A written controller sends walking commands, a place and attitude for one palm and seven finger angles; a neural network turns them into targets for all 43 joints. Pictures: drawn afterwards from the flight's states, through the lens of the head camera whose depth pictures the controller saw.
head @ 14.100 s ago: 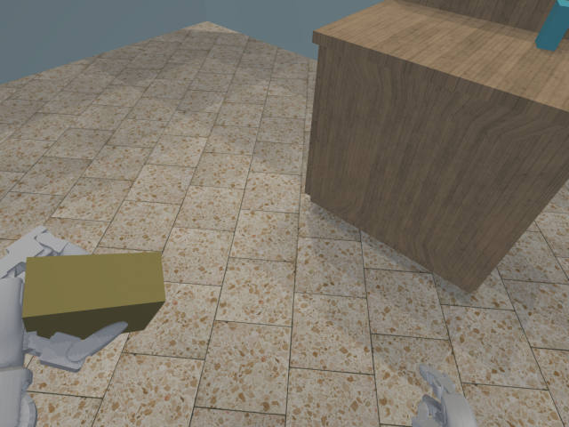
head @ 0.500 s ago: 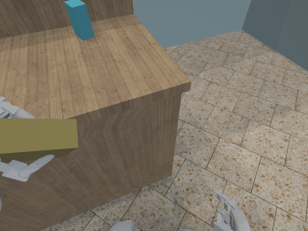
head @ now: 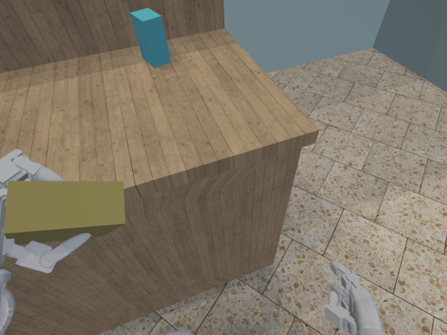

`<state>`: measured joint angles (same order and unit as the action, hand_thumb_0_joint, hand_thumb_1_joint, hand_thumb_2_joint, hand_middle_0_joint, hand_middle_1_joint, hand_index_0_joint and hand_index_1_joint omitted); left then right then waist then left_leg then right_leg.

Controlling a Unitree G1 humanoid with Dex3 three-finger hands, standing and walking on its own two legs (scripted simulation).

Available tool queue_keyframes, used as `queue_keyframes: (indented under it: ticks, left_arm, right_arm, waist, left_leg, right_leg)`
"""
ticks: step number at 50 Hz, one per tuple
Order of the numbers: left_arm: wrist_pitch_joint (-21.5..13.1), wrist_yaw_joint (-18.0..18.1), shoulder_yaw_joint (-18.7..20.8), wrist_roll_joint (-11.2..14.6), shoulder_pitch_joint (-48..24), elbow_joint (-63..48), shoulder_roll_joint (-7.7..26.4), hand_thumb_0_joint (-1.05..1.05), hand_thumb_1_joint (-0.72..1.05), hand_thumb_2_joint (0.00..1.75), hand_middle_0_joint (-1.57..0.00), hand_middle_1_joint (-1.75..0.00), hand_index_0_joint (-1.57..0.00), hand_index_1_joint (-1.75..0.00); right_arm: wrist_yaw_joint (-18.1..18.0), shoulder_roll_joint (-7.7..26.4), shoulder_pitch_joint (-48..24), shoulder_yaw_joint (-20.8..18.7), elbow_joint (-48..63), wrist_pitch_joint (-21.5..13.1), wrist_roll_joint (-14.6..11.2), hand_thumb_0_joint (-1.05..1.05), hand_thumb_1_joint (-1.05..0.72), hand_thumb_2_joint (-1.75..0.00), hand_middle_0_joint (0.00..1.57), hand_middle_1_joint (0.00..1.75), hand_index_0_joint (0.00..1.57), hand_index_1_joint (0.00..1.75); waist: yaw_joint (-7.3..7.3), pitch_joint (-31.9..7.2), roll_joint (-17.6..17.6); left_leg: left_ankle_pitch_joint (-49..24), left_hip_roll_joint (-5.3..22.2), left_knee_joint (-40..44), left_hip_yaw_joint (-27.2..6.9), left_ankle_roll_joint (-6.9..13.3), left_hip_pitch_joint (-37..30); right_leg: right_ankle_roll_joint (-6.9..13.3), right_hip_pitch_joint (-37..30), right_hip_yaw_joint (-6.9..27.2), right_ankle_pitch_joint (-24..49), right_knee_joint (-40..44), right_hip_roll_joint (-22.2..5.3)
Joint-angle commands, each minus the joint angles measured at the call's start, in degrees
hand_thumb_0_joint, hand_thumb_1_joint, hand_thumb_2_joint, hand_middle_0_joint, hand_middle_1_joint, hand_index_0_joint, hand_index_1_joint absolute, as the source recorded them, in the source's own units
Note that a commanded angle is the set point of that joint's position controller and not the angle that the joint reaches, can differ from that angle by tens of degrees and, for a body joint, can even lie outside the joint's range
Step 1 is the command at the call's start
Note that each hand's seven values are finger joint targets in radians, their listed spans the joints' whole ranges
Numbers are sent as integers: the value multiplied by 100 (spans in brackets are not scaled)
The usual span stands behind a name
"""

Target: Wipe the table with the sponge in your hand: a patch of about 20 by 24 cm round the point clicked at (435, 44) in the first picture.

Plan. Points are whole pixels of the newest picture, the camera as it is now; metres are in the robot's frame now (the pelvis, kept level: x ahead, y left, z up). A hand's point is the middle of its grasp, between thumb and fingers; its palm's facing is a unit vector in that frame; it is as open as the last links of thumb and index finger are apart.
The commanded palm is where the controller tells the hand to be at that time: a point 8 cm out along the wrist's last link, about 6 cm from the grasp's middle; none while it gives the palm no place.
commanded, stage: shuffle to correct the standing spot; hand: left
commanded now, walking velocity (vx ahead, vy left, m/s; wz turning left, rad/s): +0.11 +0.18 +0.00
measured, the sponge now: (81, 213) +0.24 +0.20 +0.17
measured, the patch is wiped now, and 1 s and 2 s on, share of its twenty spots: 0.00 0.00 0.00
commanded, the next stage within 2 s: come to a stop and stand still in 1.28 s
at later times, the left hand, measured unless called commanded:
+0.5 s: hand out of the picture +0.24 +0.30 +0.21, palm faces +0.39 -0.78 -0.50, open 9.8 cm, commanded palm +0.18 +0.34 +0.21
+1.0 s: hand out of the picture +0.25 +0.37 +0.20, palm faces +0.40 -0.81 -0.43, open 9.8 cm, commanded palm +0.18 +0.40 +0.21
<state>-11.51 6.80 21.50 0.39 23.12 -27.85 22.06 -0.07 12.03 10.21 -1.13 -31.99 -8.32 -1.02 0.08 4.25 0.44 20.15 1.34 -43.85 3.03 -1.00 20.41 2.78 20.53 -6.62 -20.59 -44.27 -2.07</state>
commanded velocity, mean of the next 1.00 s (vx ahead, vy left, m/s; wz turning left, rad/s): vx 0.14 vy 0.14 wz -0.03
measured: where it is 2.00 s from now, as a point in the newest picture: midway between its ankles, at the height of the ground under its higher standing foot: outside the picture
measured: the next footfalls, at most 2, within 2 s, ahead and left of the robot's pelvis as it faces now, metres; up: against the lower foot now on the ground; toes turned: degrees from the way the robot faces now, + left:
left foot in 0.32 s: +0.09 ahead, +0.21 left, +0.00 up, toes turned +6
left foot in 0.86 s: +0.13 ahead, +0.26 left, +0.00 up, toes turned +5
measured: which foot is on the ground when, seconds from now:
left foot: up 0.00-0.30, down 0.32-0.52, up 0.54-0.84, down 0.86-1.00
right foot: down 0.00-0.86, up 0.88-1.00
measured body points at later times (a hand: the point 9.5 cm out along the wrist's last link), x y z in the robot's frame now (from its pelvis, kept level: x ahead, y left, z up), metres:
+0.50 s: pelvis +0.01 +0.06 +0.01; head +0.03 +0.05 +0.46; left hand +0.21 +0.34 +0.23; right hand +0.19 -0.17 -0.07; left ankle +0.05 +0.20 -0.71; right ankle +0.03 +0.00 -0.71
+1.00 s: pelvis +0.02 +0.12 +0.01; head +0.04 +0.12 +0.46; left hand +0.22 +0.41 +0.22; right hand +0.20 -0.10 -0.06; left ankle +0.09 +0.25 -0.71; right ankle +0.02 +0.04 -0.67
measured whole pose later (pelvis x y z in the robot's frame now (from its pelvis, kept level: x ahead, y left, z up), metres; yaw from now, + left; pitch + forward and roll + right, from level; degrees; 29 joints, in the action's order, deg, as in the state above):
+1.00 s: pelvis +0.02 +0.12 +0.01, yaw +0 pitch -3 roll +2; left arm -11.1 7.2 22.1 1.4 21.8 -26.6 23.1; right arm -1.6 10.1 10.4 -0.8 -34.2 -7.3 -1.1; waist 0.2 4.5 -2.6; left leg 12.2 0.9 -32.8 5.3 1.0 18.0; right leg 0.4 22.7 -3.6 -26.7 -55.4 -2.1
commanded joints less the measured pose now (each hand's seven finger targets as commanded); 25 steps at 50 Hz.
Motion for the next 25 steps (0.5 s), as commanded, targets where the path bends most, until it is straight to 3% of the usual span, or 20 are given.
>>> queue_keyframes:
  ticks: [1,2,3,4,5,7,9,10,12,14,15,16,17,18,19,20,21,23,24,25]
  left_arm:
    - [-248,81,955,293,-209,-968,1068,0,10,130,-120,-160,-120,-160]
    - [-218,42,1046,316,-30,-775,1124,0,10,130,-120,-160,-120,-160]
    - [-251,32,1056,344,128,-682,1087,0,10,130,-120,-160,-120,-160]
    - [-275,33,1006,334,213,-519,1006,0,10,130,-120,-160,-120,-160]
    - [-286,48,1019,304,62,-466,1061,0,10,130,-120,-160,-120,-160]
    - [-310,98,814,255,-73,-309,862,0,10,130,-120,-160,-120,-160]
    - [-292,150,632,220,-403,-474,816,0,10,130,-120,-160,-120,-160]
    - [-273,203,584,228,-561,-655,874,0,10,130,-120,-160,-120,-160]
    - [-240,232,376,186,-700,-1061,794,0,10,130,-120,-160,-120,-160]
    - [-260,237,350,142,-862,-1602,873,0,10,130,-120,-160,-120,-160]
    - [-286,235,477,156,-779,-1816,996,0,10,130,-120,-160,-120,-160]
    - [-325,242,442,119,-643,-2017,913,0,10,130,-120,-160,-120,-160]
    - [-368,266,570,73,-551,-2118,1058,0,10,130,-120,-160,-120,-160]
    - [-378,241,661,15,-415,-1924,1123,0,10,130,-120,-160,-120,-160]
    - [-362,242,862,32,-277,-1878,1296,0,10,130,-120,-160,-120,-160]
    - [-401,260,1121,66,-346,-2047,1483,0,10,130,-120,-160,-120,-160]
    - [-391,268,1045,63,-226,-1856,1322,0,10,130,-120,-160,-120,-160]
    - [-336,265,1004,132,43,-1522,1133,0,10,130,-120,-160,-120,-160]
    - [-308,262,997,149,156,-1297,1085,0,10,130,-120,-160,-120,-160]
    - [-274,249,958,198,305,-927,1029,0,10,130,-120,-160,-120,-160]
  right_arm:
    - [49,729,-178,-339,637,-2,-37,0,-90,-90,20,30,20,30]
    - [51,658,-243,-278,628,-14,-50,0,-90,-90,20,30,20,30]
    - [43,616,-233,-214,556,27,-28,0,-90,-90,20,30,20,30]
    - [33,626,-213,-205,504,67,-30,0,-90,-90,20,30,20,30]
    - [15,621,-269,-171,478,88,-11,0,-90,-90,20,30,20,30]
    - [-38,523,-199,-108,513,82,42,0,-90,-90,20,30,20,30]
    - [-75,482,-292,-90,531,-30,79,0,-90,-90,20,30,20,30]
    - [-113,481,-487,-101,535,-104,82,0,-90,-90,20,30,20,30]
    - [-125,488,-379,-129,577,-199,122,0,-90,-90,20,30,20,30]
    - [-132,594,-308,-221,640,-231,82,0,-90,-90,20,30,20,30]
    - [-155,707,-317,-278,693,-260,47,0,-90,-90,20,30,20,30]
    - [-135,785,-277,-298,700,-262,15,0,-90,-90,20,30,20,30]
    - [-101,775,-267,-297,752,-274,-7,0,-90,-90,20,30,20,30]
    - [-71,876,-204,-386,708,-288,-18,0,-90,-90,20,30,20,30]
    - [-89,783,-285,-320,665,-246,69,0,-90,-90,20,30,20,30]
    - [-99,710,-318,-284,649,-243,98,0,-90,-90,20,30,20,30]
    - [-88,661,-260,-269,613,-246,52,0,-90,-90,20,30,20,30]
    - [-72,708,-224,-236,617,-227,-22,0,-90,-90,20,30,20,30]
    - [-83,714,-226,-222,608,-192,-41,0,-90,-90,20,30,20,30]
    - [-118,663,-193,-212,611,-137,-35,0,-90,-90,20,30,20,30]
  waist:
    - [69,-462,-1265]
    - [55,-311,-1033]
    - [35,-283,-831]
    - [24,-332,-922]
    - [47,-496,-882]
    - [20,-697,-1089]
    - [114,-876,-1250]
    - [157,-936,-1128]
    - [193,-1069,-1003]
    - [139,-1094,-396]
    - [88,-1099,165]
    - [87,-1411,943]
    - [104,-1425,1278]
    - [108,-1221,1229]
    - [59,-1101,1960]
    - [94,-1028,2174]
    - [43,-906,2122]
    - [90,-882,1577]
    - [132,-930,1106]
    - [98,-780,322]
  left_leg:
    - [314,-61,-2904,-706,-41,1864]
    - [169,99,-2946,-736,-75,2010]
    - [-91,185,-2944,-710,-100,2054]
    - [-202,262,-2750,-667,-104,2009]
    - [-88,352,-2185,-650,-70,1759]
    - [-309,280,-993,-226,10,1012]
    - [-420,36,178,337,87,235]
    - [-378,-61,663,475,139,-280]
    - [-696,-240,1363,749,152,-633]
    - [-748,-147,1732,466,227,-1039]
    - [-1047,337,1903,-171,439,-1542]
    - [-1929,942,1869,-907,747,-2035]
    - [-2755,1278,2033,-1336,992,-2183]
    - [-2913,1304,2184,-1363,991,-1879]
    - [-2267,1302,2377,-1315,1113,-1438]
    - [-1779,1295,2421,-1150,1150,-1234]
    - [-1488,1198,2346,-995,1119,-887]
    - [-989,983,2030,-562,843,-280]
    - [-553,813,1642,-363,676,122]
    - [-67,450,986,-39,474,520]
  right_leg:
    - [423,-982,3483,260,3143,-2227]
    - [631,-869,3416,314,2927,-2169]
    - [678,-898,2889,792,2720,-1971]
    - [660,-966,2389,1226,2598,-1846]
    - [628,-993,2237,1558,2425,-1783]
    - [414,-821,1464,1653,2330,-1438]
    - [329,-864,1284,1405,2327,-1290]
    - [295,-733,1399,1337,2267,-1354]
    - [206,-981,1192,1076,2074,-1216]
    - [42,-826,1146,976,1516,-1064]
    - [-139,-267,952,890,845,-742]
    - [-293,171,464,579,44,-315]
    - [-319,620,231,-550,-626,-22]
    - [-259,836,211,-989,-1103,126]
    - [-265,716,167,-1258,-1276,-18]
    - [-238,627,166,-1156,-1325,-16]
    - [-225,370,174,-931,-891,-66]
    - [-235,-570,6,-275,464,31]
    - [-232,-1203,7,250,1300,56]
    - [-138,-1511,548,445,2040,-196]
